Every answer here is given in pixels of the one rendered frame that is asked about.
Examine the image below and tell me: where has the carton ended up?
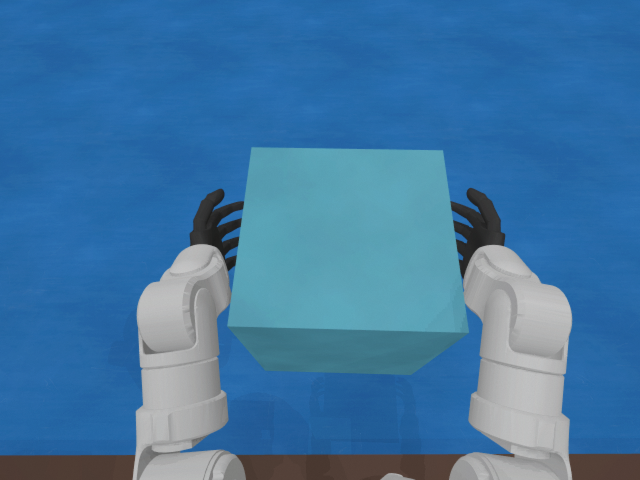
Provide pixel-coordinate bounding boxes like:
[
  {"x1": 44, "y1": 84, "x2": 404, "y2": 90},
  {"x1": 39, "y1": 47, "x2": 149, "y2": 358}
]
[{"x1": 227, "y1": 147, "x2": 469, "y2": 375}]

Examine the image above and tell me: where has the right robot hand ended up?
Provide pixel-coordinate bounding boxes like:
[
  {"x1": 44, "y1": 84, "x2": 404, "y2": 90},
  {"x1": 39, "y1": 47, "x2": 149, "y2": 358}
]
[{"x1": 450, "y1": 188, "x2": 505, "y2": 279}]

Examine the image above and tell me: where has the left robot upper arm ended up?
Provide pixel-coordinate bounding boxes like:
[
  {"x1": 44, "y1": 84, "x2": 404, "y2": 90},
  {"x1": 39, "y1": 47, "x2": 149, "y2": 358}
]
[{"x1": 139, "y1": 450, "x2": 246, "y2": 480}]

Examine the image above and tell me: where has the left robot hand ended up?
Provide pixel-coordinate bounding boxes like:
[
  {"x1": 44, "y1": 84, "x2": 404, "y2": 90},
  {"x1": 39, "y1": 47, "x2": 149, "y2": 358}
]
[{"x1": 190, "y1": 189, "x2": 244, "y2": 271}]

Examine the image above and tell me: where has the left robot forearm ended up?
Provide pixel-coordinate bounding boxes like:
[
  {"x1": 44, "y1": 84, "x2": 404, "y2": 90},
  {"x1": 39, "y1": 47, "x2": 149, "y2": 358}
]
[{"x1": 133, "y1": 244, "x2": 232, "y2": 480}]

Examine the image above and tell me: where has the right robot forearm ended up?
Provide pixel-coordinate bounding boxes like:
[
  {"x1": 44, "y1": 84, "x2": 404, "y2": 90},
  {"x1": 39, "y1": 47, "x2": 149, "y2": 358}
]
[{"x1": 463, "y1": 245, "x2": 572, "y2": 480}]

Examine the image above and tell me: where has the right robot upper arm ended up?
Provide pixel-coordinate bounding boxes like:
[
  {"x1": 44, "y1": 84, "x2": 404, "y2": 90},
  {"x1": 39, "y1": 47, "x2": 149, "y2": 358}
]
[{"x1": 449, "y1": 452, "x2": 561, "y2": 480}]

